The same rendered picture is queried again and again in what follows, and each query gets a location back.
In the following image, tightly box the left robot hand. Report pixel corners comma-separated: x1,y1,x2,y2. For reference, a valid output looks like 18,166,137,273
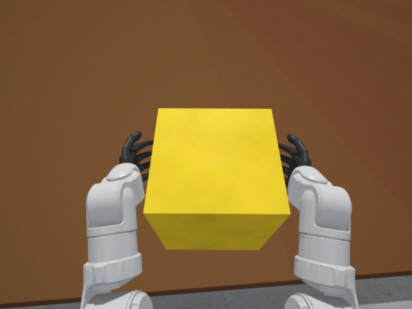
119,131,154,182

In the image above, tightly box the robot left forearm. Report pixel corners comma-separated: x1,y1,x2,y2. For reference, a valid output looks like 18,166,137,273
80,163,145,309

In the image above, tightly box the carton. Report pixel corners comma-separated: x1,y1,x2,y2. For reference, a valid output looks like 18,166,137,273
143,108,291,250

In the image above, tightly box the right robot upper arm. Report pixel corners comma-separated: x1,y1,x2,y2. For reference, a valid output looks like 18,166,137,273
284,293,353,309

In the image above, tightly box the robot right forearm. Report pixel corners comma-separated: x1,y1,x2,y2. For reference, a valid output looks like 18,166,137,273
288,166,359,309

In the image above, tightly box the right robot hand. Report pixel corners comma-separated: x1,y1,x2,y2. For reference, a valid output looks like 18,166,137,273
278,134,311,188

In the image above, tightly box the left robot upper arm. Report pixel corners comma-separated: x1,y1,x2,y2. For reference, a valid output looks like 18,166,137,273
85,290,153,309

